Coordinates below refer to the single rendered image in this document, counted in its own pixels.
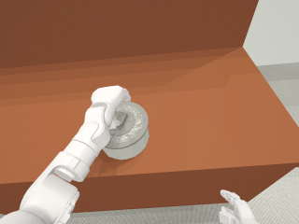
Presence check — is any left robot hand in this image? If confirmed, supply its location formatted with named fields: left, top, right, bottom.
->
left=91, top=85, right=131, bottom=130

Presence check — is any right robot hand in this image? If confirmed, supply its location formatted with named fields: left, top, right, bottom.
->
left=219, top=189, right=255, bottom=224

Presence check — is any left robot forearm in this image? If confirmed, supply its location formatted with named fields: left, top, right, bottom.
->
left=19, top=100, right=115, bottom=210

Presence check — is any lid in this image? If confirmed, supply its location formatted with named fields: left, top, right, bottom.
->
left=105, top=101, right=149, bottom=149

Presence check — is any knob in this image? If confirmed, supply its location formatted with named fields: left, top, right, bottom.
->
left=115, top=110, right=128, bottom=127

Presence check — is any pot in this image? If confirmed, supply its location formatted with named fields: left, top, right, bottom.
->
left=102, top=128, right=150, bottom=161

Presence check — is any table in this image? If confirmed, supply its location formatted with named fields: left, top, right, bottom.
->
left=0, top=0, right=299, bottom=215

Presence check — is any left robot upper arm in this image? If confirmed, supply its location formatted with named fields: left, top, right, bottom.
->
left=0, top=173, right=80, bottom=224

